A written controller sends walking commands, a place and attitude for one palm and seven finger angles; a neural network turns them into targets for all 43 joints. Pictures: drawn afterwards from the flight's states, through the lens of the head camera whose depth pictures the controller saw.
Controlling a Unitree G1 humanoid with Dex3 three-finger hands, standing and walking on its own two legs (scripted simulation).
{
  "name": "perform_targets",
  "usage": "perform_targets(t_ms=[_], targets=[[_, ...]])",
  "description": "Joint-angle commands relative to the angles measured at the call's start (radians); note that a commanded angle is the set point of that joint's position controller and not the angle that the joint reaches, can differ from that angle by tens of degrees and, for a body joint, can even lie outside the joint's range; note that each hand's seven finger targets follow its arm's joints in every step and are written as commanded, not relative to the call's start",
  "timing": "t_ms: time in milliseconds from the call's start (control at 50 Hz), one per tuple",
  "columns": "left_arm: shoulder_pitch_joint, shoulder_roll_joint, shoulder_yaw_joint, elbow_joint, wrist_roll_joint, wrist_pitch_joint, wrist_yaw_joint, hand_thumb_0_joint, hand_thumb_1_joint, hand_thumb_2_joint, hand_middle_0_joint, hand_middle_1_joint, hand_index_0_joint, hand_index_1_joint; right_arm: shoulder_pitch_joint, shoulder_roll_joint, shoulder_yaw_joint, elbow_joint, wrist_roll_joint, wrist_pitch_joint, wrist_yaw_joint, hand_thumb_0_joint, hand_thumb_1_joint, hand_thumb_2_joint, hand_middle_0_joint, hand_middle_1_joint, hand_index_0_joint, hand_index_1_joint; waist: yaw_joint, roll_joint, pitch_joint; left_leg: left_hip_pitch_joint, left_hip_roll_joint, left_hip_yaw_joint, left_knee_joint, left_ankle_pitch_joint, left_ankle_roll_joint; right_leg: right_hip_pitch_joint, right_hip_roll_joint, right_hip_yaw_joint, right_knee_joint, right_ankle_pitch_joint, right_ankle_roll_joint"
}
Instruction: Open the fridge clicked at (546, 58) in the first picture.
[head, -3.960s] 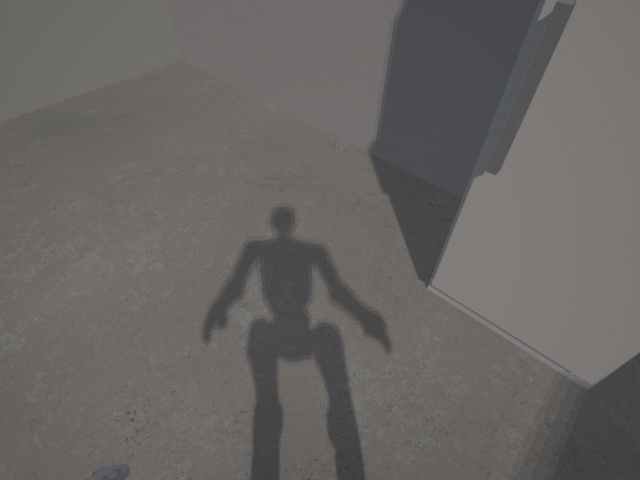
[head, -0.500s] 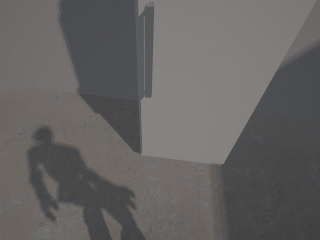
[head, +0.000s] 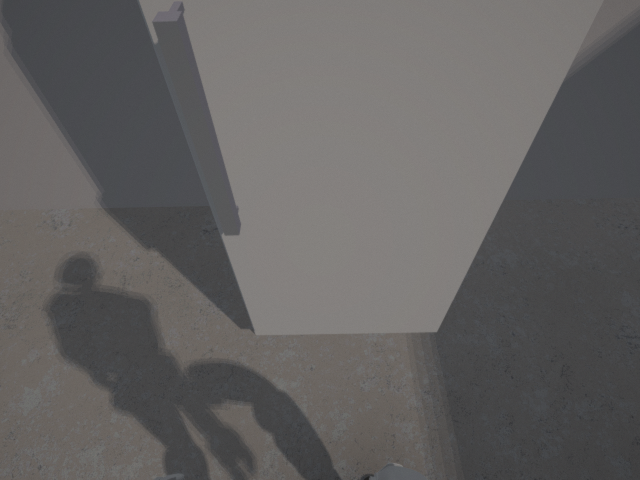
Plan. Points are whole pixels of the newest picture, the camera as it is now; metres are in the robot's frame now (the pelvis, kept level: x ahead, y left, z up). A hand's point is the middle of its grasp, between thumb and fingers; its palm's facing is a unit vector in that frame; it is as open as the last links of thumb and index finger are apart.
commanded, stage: come to a stop and stand still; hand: left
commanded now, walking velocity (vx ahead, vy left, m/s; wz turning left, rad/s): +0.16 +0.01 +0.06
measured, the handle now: (210, 141) +0.57 +0.18 +0.10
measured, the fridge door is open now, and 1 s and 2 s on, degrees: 0 0 0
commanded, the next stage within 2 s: look again from close up in 1.66 s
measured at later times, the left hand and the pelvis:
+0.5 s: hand out of the picture +0.10 +0.22 -0.18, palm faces +0.11 -0.97 -0.20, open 7.3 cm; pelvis +0.07 +0.03 +0.01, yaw +2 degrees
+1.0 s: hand out of the picture +0.03 +0.16 -0.14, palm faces +0.04 -0.98 -0.21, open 7.4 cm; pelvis +0.02 -0.01 +0.03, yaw -1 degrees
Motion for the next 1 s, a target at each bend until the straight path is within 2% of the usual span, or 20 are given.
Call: perform_targets(t_ms=[0,20,60,100,280,320,360,380,400,420,460,520,580,720,800,820,840,860,900,980], targets=[[0.289,0.214,0.050,0.052,-0.015,-0.009,0.032,0.000,0.900,0.900,-0.200,-0.300,-0.200,-0.300,-0.032,-0.089,-0.027,-0.093,0.018,-0.019,-0.002,0.000,-0.900,-0.900,0.200,0.300,0.200,0.300,0.130,-0.273,-0.167,-0.497,-0.020,-0.126,0.612,-0.020,0.057,0.467,-0.356,0.496,-0.380,-0.019,-0.141],[0.209,0.150,0.033,0.028,-0.018,-0.005,0.039,0.000,0.900,0.900,-0.200,-0.300,-0.200,-0.300,-0.074,-0.090,-0.030,-0.096,0.014,-0.013,-0.002,0.000,-0.900,-0.900,0.200,0.300,0.200,0.300,0.106,-0.164,-0.079,-0.488,0.010,-0.131,0.607,0.049,0.054,0.343,-0.337,0.419,-0.399,-0.014,-0.129],[0.105,0.074,-0.001,-0.004,-0.010,-0.007,0.046,0.000,0.900,0.900,-0.200,-0.300,-0.200,-0.300,-0.058,-0.053,-0.014,-0.077,0.009,0.006,-0.007,0.000,-0.900,-0.900,0.200,0.300,0.200,0.300,0.042,-0.065,-0.012,-0.379,0.026,-0.139,0.485,0.122,0.030,0.143,-0.275,0.227,-0.382,0.288,-0.095],[0.062,0.069,-0.013,-0.013,-0.004,0.000,0.055,0.000,0.900,0.900,-0.200,-0.300,-0.200,-0.300,-0.011,-0.023,-0.001,-0.058,0.016,0.034,-0.013,0.000,-0.900,-0.900,0.200,0.300,0.200,0.300,0.008,-0.068,-0.045,-0.274,0.002,-0.119,0.319,0.118,0.009,0.090,-0.237,0.119,-0.340,0.488,-0.089],[0.084,0.156,0.030,-0.052,0.002,0.051,0.071,0.000,0.900,0.900,-0.200,-0.300,-0.200,-0.300,-0.219,-0.112,-0.037,-0.193,0.012,0.069,-0.008,0.000,-0.900,-0.900,0.200,0.300,0.200,0.300,0.066,-0.185,-0.089,-0.349,-0.061,-0.120,0.163,0.090,-0.011,0.263,-0.287,0.168,-0.221,0.683,-0.155],[0.066,0.164,0.034,-0.059,0.004,0.057,0.070,0.000,0.900,0.900,-0.200,-0.300,-0.200,-0.300,-0.218,-0.119,-0.040,-0.205,0.013,0.066,-0.008,0.000,-0.900,-0.900,0.200,0.300,0.200,0.300,0.052,-0.183,-0.104,-0.290,-0.063,-0.110,0.049,0.149,-0.008,0.258,-0.273,0.162,-0.176,0.635,-0.135],[0.052,0.166,0.032,-0.068,-0.007,0.066,0.067,0.000,0.900,0.900,-0.200,-0.300,-0.200,-0.300,-0.182,-0.135,-0.041,-0.197,0.010,0.058,-0.006,0.000,-0.900,-0.900,0.200,0.300,0.200,0.300,0.023,-0.152,-0.127,-0.150,-0.061,-0.085,-0.167,0.389,0.000,0.221,-0.209,0.114,-0.093,0.489,-0.064],[0.080,0.134,0.024,-0.075,-0.012,0.072,0.064,0.000,0.900,0.900,-0.200,-0.300,-0.200,-0.300,-0.171,-0.183,-0.049,-0.198,0.005,0.049,-0.009,0.000,-0.900,-0.900,0.200,0.300,0.200,0.300,0.023,-0.026,-0.162,-0.025,0.038,-0.159,-0.215,0.695,0.039,0.136,-0.130,0.063,-0.012,0.263,0.002],[0.119,0.078,0.013,-0.085,-0.021,0.078,0.064,0.000,0.900,0.900,-0.200,-0.300,-0.200,-0.300,-0.164,-0.266,-0.059,-0.217,-0.001,0.039,-0.011,0.000,-0.900,-0.900,0.200,0.300,0.200,0.300,0.024,0.235,-0.183,0.020,0.258,-0.397,-0.267,1.106,0.151,0.016,0.001,0.010,0.161,-0.213,0.072],[0.110,0.092,0.008,-0.089,-0.018,0.083,0.068,0.000,0.900,0.900,-0.200,-0.300,-0.200,-0.300,-0.189,-0.288,-0.061,-0.229,0.001,0.048,-0.018,0.000,-0.900,-0.900,0.200,0.300,0.200,0.300,0.016,0.233,-0.172,-0.074,0.312,-0.388,-0.287,1.149,0.245,0.049,0.044,0.105,0.368,-0.482,0.070],[0.108,0.095,0.023,-0.072,-0.013,0.096,0.068,0.000,0.900,0.900,-0.200,-0.300,-0.200,-0.300,-0.278,-0.246,-0.047,-0.250,-0.001,0.041,-0.035,0.000,-0.900,-0.900,0.200,0.300,0.200,0.300,0.042,0.178,-0.129,-0.145,0.252,-0.332,-0.307,0.954,0.248,-0.011,0.047,0.205,0.529,-0.405,0.071],[0.158,0.104,0.027,-0.049,-0.006,0.089,0.057,0.000,0.900,0.900,-0.200,-0.300,-0.200,-0.300,-0.330,-0.205,-0.033,-0.271,0.000,0.033,-0.038,0.000,-0.900,-0.900,0.200,0.300,0.200,0.300,0.065,0.120,-0.138,-0.081,0.180,-0.242,-0.275,0.906,0.221,-0.063,0.051,0.209,0.572,-0.289,0.087],[0.150,0.097,0.022,-0.053,-0.010,0.096,0.052,0.000,0.900,0.900,-0.200,-0.300,-0.200,-0.300,-0.273,-0.210,-0.040,-0.252,0.005,0.028,-0.039,0.000,-0.900,-0.900,0.200,0.300,0.200,0.300,0.039,0.115,-0.179,-0.013,0.174,-0.256,-0.304,0.798,0.213,-0.055,0.050,0.199,0.506,-0.262,0.101],[0.098,0.054,-0.003,-0.055,-0.008,0.092,0.038,0.000,0.900,0.900,-0.200,-0.300,-0.200,-0.300,-0.212,-0.221,-0.055,-0.199,-0.005,0.038,-0.024,0.000,-0.900,-0.900,0.200,0.300,0.200,0.300,-0.005,0.174,-0.116,-0.065,0.176,-0.321,-0.404,0.353,0.197,0.090,0.032,0.123,0.088,-0.339,0.083],[0.264,0.046,-0.010,0.029,-0.011,0.077,0.041,0.000,0.900,0.900,-0.200,-0.300,-0.200,-0.300,-0.251,-0.215,-0.055,-0.181,0.001,0.045,-0.009,0.000,-0.900,-0.900,0.200,0.300,0.200,0.300,0.066,0.119,-0.101,-0.242,0.070,-0.226,-0.425,0.040,0.093,0.356,0.057,0.055,-0.253,-0.122,0.055],[0.278,0.080,-0.009,0.036,-0.005,0.064,0.047,0.000,0.900,0.900,-0.200,-0.300,-0.200,-0.300,-0.243,-0.169,-0.048,-0.173,0.009,0.045,-0.004,0.000,-0.900,-0.900,0.200,0.300,0.200,0.300,0.073,0.036,-0.076,-0.306,0.019,-0.183,-0.338,0.038,0.053,0.397,-0.010,0.144,-0.348,-0.147,0.031],[0.258,0.135,-0.006,0.031,0.000,0.056,0.051,0.000,0.900,0.900,-0.200,-0.300,-0.200,-0.300,-0.244,-0.113,-0.031,-0.185,0.018,0.050,-0.002,0.000,-0.900,-0.900,0.200,0.300,0.200,0.300,0.059,-0.148,-0.037,-0.344,-0.057,-0.105,-0.206,0.051,0.009,0.303,-0.165,0.346,-0.465,-0.371,-0.025],[0.189,0.182,0.000,0.002,-0.004,0.058,0.052,0.000,0.900,0.900,-0.200,-0.300,-0.200,-0.300,-0.265,-0.112,-0.024,-0.201,0.009,0.056,0.005,0.000,-0.900,-0.900,0.200,0.300,0.200,0.300,0.060,-0.230,0.040,-0.337,-0.066,-0.085,-0.122,0.079,0.002,0.134,-0.271,0.450,-0.577,-0.567,-0.075],[0.088,0.174,0.003,-0.031,-0.006,0.050,0.058,0.000,0.900,0.900,-0.200,-0.300,-0.200,-0.300,-0.261,-0.139,-0.037,-0.182,0.000,0.069,0.014,0.000,-0.900,-0.900,0.200,0.300,0.200,0.300,0.049,-0.262,0.114,-0.302,-0.052,-0.130,0.048,0.113,0.016,-0.032,-0.256,0.440,-0.603,-0.582,-0.079],[0.132,0.129,-0.005,-0.011,-0.007,0.034,0.050,0.000,0.900,0.900,-0.200,-0.300,-0.200,-0.300,-0.149,-0.120,-0.027,-0.129,0.001,0.050,0.018,0.000,-0.900,-0.900,0.200,0.300,0.200,0.300,0.040,-0.158,0.101,-0.359,-0.068,-0.098,0.099,0.192,0.011,0.148,-0.178,0.280,-0.476,-0.233,-0.050]])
